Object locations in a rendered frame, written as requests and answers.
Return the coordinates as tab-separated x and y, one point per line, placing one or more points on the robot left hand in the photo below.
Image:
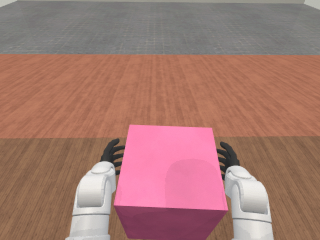
109	151

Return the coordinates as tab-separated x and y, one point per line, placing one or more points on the robot right hand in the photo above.
230	155

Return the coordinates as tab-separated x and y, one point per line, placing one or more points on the carton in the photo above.
170	185

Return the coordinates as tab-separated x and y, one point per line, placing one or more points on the robot right forearm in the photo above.
249	205

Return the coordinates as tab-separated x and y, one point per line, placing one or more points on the robot left forearm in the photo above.
92	204

